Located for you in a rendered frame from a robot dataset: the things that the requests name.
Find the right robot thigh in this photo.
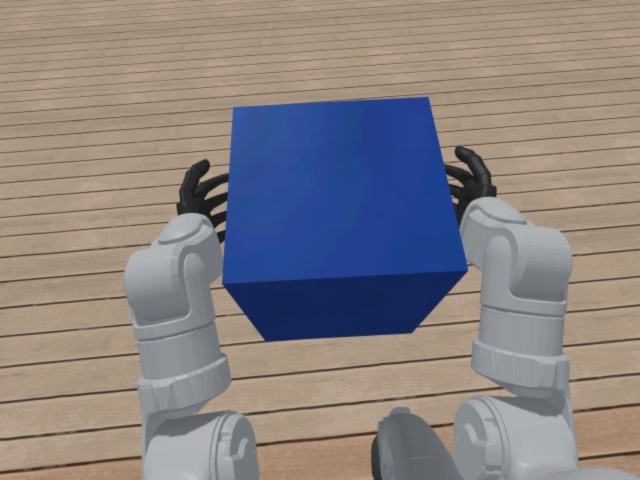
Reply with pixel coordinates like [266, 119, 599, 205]
[378, 413, 464, 480]

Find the robot left upper arm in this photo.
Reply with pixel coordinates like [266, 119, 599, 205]
[143, 410, 260, 480]

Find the carton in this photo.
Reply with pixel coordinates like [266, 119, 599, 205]
[222, 97, 468, 341]

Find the robot right upper arm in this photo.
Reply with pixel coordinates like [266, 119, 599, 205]
[453, 395, 640, 480]

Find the right robot forearm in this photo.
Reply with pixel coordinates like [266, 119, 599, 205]
[459, 197, 578, 459]

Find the left robot forearm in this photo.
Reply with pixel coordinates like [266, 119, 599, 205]
[124, 213, 232, 480]

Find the right robot shin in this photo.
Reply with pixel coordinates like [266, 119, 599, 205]
[380, 406, 411, 480]

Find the robot right hand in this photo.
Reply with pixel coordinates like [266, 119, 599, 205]
[444, 146, 497, 228]

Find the robot left hand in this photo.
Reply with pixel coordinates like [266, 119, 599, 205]
[176, 159, 229, 244]

